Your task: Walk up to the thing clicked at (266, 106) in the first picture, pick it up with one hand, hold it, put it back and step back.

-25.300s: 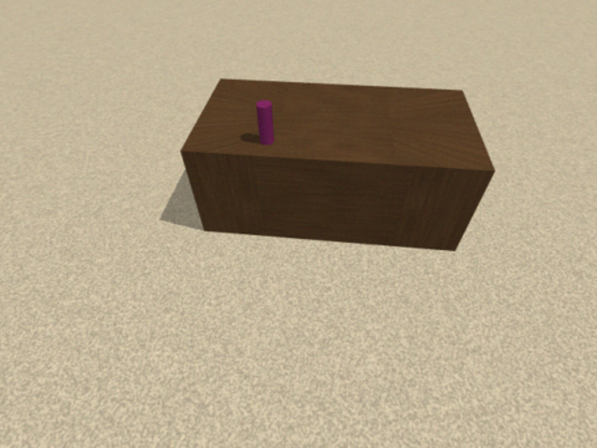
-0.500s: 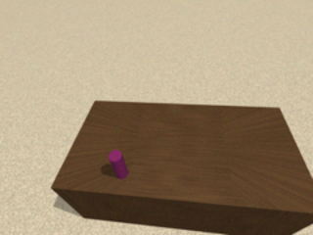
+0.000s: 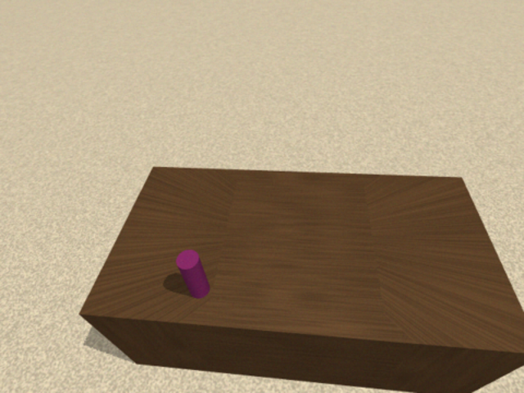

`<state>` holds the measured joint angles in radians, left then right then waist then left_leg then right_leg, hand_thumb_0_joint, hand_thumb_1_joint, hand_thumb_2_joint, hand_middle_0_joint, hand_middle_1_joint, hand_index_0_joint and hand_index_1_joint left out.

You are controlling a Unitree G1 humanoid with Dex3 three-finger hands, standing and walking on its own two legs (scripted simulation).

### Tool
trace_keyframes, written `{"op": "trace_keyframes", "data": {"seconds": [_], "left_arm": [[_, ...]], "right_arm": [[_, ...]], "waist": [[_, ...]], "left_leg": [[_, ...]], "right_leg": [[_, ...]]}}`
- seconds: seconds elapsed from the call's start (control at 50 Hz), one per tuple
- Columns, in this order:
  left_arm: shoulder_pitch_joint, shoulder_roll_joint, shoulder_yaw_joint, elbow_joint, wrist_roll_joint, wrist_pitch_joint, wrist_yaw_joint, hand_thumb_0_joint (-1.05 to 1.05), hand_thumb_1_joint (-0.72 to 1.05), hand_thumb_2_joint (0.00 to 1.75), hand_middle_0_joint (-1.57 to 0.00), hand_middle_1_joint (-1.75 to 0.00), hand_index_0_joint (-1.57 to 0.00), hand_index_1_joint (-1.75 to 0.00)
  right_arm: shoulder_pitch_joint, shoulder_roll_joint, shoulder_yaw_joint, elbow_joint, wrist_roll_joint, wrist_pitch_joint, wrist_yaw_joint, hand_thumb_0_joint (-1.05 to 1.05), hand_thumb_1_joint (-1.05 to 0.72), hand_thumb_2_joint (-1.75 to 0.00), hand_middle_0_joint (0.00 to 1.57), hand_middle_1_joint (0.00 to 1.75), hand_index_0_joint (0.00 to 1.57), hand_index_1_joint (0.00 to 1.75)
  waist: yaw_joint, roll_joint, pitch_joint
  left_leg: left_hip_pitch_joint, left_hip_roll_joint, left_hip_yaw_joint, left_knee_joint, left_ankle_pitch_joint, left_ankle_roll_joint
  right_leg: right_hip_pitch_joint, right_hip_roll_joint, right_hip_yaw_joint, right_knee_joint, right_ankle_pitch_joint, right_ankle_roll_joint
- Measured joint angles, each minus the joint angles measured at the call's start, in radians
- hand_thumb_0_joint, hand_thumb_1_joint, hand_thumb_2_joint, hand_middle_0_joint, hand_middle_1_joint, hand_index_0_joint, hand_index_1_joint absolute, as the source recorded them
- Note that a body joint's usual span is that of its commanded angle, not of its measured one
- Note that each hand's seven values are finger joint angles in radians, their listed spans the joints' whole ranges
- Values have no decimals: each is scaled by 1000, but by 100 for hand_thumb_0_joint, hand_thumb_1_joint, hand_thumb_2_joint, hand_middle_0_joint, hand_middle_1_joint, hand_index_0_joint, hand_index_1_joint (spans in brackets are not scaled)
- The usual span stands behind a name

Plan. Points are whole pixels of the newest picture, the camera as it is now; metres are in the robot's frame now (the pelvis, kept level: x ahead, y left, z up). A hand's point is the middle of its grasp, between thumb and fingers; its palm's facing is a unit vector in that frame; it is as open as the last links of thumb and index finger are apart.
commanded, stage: stand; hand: left
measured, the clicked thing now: (194, 275) +0.46 +0.22 -0.25
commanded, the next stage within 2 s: none
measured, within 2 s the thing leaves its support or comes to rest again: neither
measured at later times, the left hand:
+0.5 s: hand out of the picture +0.08 +0.25 -0.15, palm faces +0.00 -0.93 -0.36, open 7.4 cm
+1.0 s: hand out of the picture +0.09 +0.25 -0.15, palm faces -0.01 -0.93 -0.36, open 7.4 cm
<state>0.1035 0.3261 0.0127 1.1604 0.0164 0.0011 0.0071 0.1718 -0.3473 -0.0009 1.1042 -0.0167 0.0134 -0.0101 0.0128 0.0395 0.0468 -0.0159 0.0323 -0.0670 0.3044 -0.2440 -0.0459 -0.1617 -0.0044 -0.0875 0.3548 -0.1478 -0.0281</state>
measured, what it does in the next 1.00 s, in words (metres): stands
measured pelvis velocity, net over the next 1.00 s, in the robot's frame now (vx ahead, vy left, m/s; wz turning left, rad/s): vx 0.01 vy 0.00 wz -0.01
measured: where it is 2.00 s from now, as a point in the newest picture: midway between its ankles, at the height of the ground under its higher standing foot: outside the picture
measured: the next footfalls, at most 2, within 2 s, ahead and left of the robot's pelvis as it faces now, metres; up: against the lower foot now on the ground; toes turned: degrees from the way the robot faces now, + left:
none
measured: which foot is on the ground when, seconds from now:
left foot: down 0.00-1.00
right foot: down 0.00-1.00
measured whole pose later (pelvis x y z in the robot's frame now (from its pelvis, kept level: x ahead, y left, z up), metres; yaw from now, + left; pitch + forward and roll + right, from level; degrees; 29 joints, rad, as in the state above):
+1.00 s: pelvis +0.01 +0.00 +0.00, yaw -1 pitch -2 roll +0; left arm 0.10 0.33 0.01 1.14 0.01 -0.01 0.00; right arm 0.15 -0.35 0.00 1.10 -0.01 0.01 0.00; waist 0.01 0.03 0.05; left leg 0.00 0.04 -0.05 0.28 -0.25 -0.05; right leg -0.16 0.00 -0.08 0.35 -0.16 -0.03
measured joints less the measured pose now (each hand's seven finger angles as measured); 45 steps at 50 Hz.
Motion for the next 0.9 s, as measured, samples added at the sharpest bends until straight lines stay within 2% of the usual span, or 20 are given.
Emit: {"op": "trace_keyframes", "data": {"seconds": [0.12,0.26,0.9], "left_arm": [[-1,1,0,-3,0,0,-3,0,66,85,-20,-29,-20,-29],[0,2,1,-5,-1,-3,-4,0,84,89,-21,-30,-20,-30],[-12,8,-1,-22,-4,-5,-5,1,90,90,-21,-30,-20,-30]], "right_arm": [[0,-1,0,-2,0,-1,2,0,-90,-90,20,30,20,30],[0,-2,0,-4,0,-1,3,0,-90,-90,20,30,20,30],[-22,-2,-1,-8,1,-8,4,0,-90,-90,20,30,20,30]], "waist": [[0,-1,1],[-3,-1,4],[-4,-8,2]], "left_leg": [[-5,2,1,4,-3,-1],[-5,6,1,2,-6,-2],[14,2,12,-17,-6,2]], "right_leg": [[-6,3,1,3,-2,-1],[-5,6,0,0,-4,-2],[1,3,11,1,-12,3]]}}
